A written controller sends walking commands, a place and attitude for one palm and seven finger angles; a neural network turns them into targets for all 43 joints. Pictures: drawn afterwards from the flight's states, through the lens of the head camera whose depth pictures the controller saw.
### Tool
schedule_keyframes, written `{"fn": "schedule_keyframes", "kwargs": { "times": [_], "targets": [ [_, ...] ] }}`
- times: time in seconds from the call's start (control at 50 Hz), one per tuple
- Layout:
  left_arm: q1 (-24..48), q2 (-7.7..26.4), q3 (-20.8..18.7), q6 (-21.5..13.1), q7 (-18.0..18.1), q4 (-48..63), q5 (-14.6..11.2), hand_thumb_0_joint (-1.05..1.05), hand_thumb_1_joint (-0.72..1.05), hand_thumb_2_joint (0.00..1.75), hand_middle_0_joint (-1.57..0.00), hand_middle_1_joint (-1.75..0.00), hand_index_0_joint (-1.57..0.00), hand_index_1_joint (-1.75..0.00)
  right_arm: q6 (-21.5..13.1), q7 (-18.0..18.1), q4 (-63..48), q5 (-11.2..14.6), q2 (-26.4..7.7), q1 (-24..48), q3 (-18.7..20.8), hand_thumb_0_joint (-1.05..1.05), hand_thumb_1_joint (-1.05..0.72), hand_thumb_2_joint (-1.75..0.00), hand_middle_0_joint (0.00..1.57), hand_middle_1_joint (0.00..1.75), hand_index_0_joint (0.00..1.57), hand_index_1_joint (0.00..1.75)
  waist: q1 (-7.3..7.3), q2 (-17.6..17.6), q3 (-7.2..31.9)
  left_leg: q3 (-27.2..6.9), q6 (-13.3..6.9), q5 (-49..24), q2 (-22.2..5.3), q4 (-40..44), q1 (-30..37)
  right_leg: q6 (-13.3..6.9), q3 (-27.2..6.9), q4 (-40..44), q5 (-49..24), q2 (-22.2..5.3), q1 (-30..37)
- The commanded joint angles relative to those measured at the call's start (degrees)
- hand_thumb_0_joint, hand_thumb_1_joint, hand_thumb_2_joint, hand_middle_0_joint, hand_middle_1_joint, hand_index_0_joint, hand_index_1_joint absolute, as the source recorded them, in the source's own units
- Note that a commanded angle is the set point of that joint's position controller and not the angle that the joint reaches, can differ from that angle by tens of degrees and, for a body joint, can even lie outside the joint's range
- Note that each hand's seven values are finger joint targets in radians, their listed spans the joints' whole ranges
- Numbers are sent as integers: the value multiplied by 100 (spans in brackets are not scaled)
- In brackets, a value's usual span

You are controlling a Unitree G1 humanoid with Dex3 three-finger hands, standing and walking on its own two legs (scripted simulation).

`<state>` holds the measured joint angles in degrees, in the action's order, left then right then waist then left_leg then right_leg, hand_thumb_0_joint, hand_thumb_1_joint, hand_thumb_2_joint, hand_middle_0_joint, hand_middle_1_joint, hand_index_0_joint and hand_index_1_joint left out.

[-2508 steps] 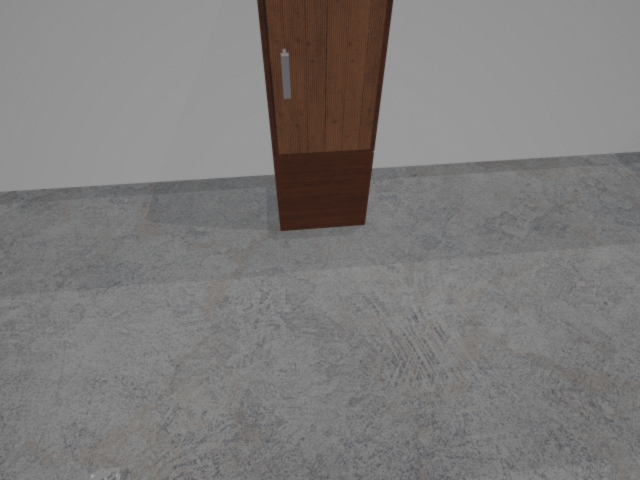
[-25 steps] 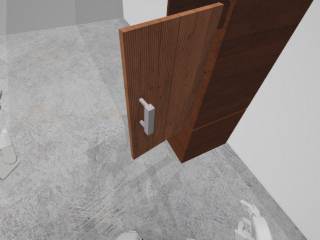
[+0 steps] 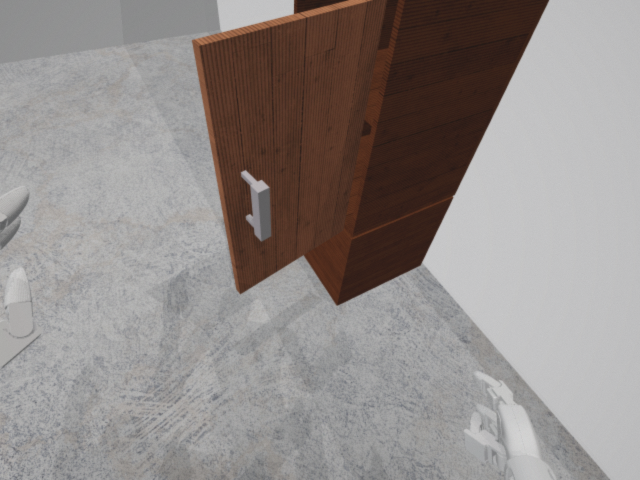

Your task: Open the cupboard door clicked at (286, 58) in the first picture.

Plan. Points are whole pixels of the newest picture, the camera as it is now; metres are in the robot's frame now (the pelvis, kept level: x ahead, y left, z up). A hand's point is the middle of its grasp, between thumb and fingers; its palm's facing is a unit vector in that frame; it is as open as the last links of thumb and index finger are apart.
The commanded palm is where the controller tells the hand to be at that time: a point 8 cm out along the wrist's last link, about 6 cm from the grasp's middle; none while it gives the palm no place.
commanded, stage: stop stepping back and stand still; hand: left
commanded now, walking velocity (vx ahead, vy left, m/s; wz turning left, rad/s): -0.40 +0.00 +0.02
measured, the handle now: (255, 205) +0.56 +0.15 -0.05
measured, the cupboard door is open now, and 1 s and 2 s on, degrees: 100 100 100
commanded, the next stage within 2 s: let the arm hang, fingers relaxed in 1.02 s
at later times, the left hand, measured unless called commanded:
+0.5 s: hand out of the picture +0.07 +0.24 +0.16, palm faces +0.52 -0.74 -0.43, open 7.4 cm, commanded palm +0.00 +0.27 +0.17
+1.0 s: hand out of the picture +0.04 +0.25 +0.15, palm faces +0.47 -0.75 -0.46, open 7.4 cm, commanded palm -0.02 +0.28 +0.17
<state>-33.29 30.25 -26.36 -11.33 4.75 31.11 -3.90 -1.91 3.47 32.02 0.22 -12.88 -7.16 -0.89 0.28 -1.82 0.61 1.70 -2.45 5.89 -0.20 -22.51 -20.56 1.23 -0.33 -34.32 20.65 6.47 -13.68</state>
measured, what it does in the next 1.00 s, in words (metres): walks backwards: right foot, then left foot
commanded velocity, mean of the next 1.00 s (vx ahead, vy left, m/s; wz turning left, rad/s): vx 0.08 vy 0.03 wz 0.00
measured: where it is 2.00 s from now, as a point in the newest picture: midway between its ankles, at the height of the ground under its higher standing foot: outside the picture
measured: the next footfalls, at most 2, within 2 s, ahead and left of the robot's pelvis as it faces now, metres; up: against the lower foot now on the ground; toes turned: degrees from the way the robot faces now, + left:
right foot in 0.22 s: -0.07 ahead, -0.14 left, +0.00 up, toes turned +2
left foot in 0.44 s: -0.09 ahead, +0.10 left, +0.00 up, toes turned +6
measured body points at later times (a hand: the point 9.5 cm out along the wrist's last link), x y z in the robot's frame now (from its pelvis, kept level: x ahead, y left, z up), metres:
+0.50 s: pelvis -0.11 -0.04 -0.01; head -0.13 -0.04 +0.44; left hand +0.04 +0.28 +0.18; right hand +0.02 -0.28 -0.11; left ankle -0.13 +0.10 -0.74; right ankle -0.11 -0.14 -0.74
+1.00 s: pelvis -0.14 -0.02 +0.00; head -0.14 -0.02 +0.45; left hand +0.01 +0.29 +0.17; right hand +0.04 -0.24 -0.08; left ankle -0.13 +0.10 -0.74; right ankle -0.11 -0.14 -0.74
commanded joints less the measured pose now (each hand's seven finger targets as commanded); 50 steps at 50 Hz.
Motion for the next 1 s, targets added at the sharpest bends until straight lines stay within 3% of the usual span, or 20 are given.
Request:
{"fn": "schedule_keyframes", "kwargs": {
  "times": [0.0, 0.04, 0.08, 0.12, 0.14, 0.16, 0.18, 0.2, 0.22, 0.26, 0.28, 0.36, 0.42, 0.46, 0.52, 0.6, 0.68, 0.74, 0.82, 0.98],
  "targets": [
    [-175, 489, -379, -75, 212, 989, -95, 0, 90, 90, -20, -30, -20, -30, -505, -29, -653, -89, -758, 87, 432, 0, -90, -90, 20, 30, 20, 30, -130, 1160, 1059, -1281, -743, -2506, -1638, 767, 1323, -18, -335, -1497, 864, -271, -508],
    [-182, 494, -372, 32, 312, 1053, -77, 0, 90, 90, -20, -30, -20, -30, -584, -7, -649, -63, -756, 179, 434, 0, -90, -90, 20, 30, 20, 30, -120, 963, 997, -1134, -691, -1238, -1531, 968, 833, -12, -171, -1478, 656, -307, -216],
    [4, 556, -455, 95, 400, 1224, -76, 0, 90, 90, -20, -30, -20, -30, -632, 45, -712, -67, -802, 343, 433, 0, -90, -90, 20, 30, 20, 30, -142, 1190, 671, -1000, -595, 999, -1463, 1526, -445, -89, 71, -1396, 626, -270, 503],
    [45, 788, -677, 82, 493, 1475, -32, 0, 90, 90, -20, -30, -20, -30, -669, 97, -741, -63, -821, 299, 439, 0, -90, -90, 20, 30, 20, 30, -130, 1599, 626, -723, -305, 2503, -1092, 1599, -1113, -184, 461, -559, 563, -183, 1223],
    [-53, 621, -571, 70, 509, 1461, -28, 0, 90, 90, -20, -30, -20, -30, -673, 112, -765, -39, -763, 291, 421, 0, -90, -90, 20, 30, 20, 30, -100, 1592, 574, -511, -104, 2782, -798, 1302, -1227, -227, 588, 195, 519, -200, 1435],
    [-76, 653, -577, 56, 509, 1518, 14, 0, 90, 90, -20, -30, -20, -30, -675, 117, -781, -17, -726, 278, 428, 0, -90, -90, 20, 30, 20, 30, -40, 1237, 460, -118, 166, 2783, -324, 576, -1047, -326, 367, 1123, 768, -438, 1088],
    [-71, 877, -704, -6, 525, 1579, 62, 0, 90, 90, -20, -30, -20, -30, -627, 106, -735, -8, -613, 207, 448, 0, -90, -90, 20, 30, 20, 30, 40, -146, 362, 176, 451, 2193, 232, -1453, -155, -700, -1182, 2573, 2000, -1561, -566],
    [106, 1041, -843, -82, 557, 1680, 80, 0, 90, 90, -20, -30, -20, -30, -588, 104, -596, -92, -628, 84, 425, 0, -90, -90, 20, 30, 20, 30, -30, -876, 125, -236, 468, 1590, 357, -3378, -3, -1238, -2818, 3290, 2379, -2811, -1909],
    [585, 931, -829, -159, 599, 1697, 139, 0, 90, 90, -20, -30, -20, -30, -611, 70, -469, -172, -698, -9, 411, 0, -90, -90, 20, 30, 20, 30, 3, -457, 210, -479, 458, 1532, 225, -4160, -334, -1359, -2725, 3038, 1780, -2913, -1926],
    [707, 439, -412, -142, 590, 1019, 180, 0, 90, 90, -20, -30, -20, -30, -654, 146, -336, -35, -530, -209, 358, 0, -90, -90, 20, 30, 20, 30, 173, -452, 257, -428, 369, 1248, -156, -3524, -310, -827, -1409, 2303, 847, -2168, -1153],
    [754, 387, -340, -150, 595, 670, 218, 0, 90, 90, -20, -30, -20, -30, -685, 213, -310, -26, -537, -92, 330, 0, -90, -90, 20, 30, 20, 30, 138, -377, 131, -272, 309, 1288, -197, -2818, -107, -722, -1057, 2156, 615, -1994, -1048],
    [930, 226, -146, -248, 586, 255, 295, 0, 90, 90, -20, -30, -20, -30, -878, 315, -183, -51, -614, -157, 312, 0, -90, -90, 20, 30, 20, 30, 41, 34, -92, 72, 17, 1524, -83, -274, 763, -551, -914, 1739, 808, -1668, -687],
    [766, 337, -310, -342, 575, 367, 246, 0, 90, 90, -20, -30, -20, -30, -915, 281, -355, 19, -754, -202, 379, 0, -90, -90, 20, 30, 20, 30, 3, 297, 216, -637, -204, 700, -659, -39, 804, -261, -435, 853, -601, -992, -90],
    [386, 337, -403, -352, 536, 359, 232, 0, 90, 90, -20, -30, -20, -30, -848, 226, -261, -2, -614, -226, 276, 0, -90, -90, 20, 30, 20, 30, 66, 599, 214, -571, -181, 973, -585, 65, 341, -228, -249, 738, -631, -945, 180],
    [626, 400, -413, -395, 514, 675, 245, 0, 90, 90, -20, -30, -20, -30, -916, 185, -286, -1, -645, -125, 290, 0, -90, -90, 20, 30, 20, 30, 57, 262, 34, -523, -107, 1028, -549, 33, -4, -215, -197, 695, -755, -894, 339],
    [443, 339, -427, -442, 528, 626, 221, 0, 90, 90, -20, -30, -20, -30, -974, 126, -306, -19, -606, -150, 277, 0, -90, -90, 20, 30, 20, 30, 37, 425, 138, -313, 14, 868, -385, -170, 159, -272, -416, 891, -899, -997, 296],
    [493, 311, -433, -452, 518, 405, 203, 0, 90, 90, -20, -30, -20, -30, -934, 107, -307, -14, -571, -126, 277, 0, -90, -90, 20, 30, 20, 30, 41, 189, 12, -208, 98, 980, -260, -351, 307, -291, -619, 1324, -555, -1107, -6],
    [644, 230, -334, -442, 489, 395, 203, 0, 90, 90, -20, -30, -20, -30, -912, 108, -327, -17, -568, -96, 275, 0, -90, -90, 20, 30, 20, 30, 46, 290, -80, -254, 132, 1019, -270, -193, 420, -251, -521, 1446, -340, -1040, -151],
    [642, 209, -305, -404, 471, 468, 217, 0, 90, 90, -20, -30, -20, -30, -922, 121, -371, -8, -590, -47, 276, 0, -90, -90, 20, 30, 20, 30, 5, 614, 91, -366, 126, 783, -394, 225, 379, -124, -185, 1199, -943, -818, 272],
    [509, 177, -271, -320, 498, 655, 218, 0, 90, 90, -20, -30, -20, -30, -916, 119, -449, -6, -574, -74, 263, 0, -90, -90, 20, 30, 20, 30, -29, 579, 392, -269, 191, 236, -366, 261, 492, -74, -53, 1172, -1623, -782, 680]
  ]
}}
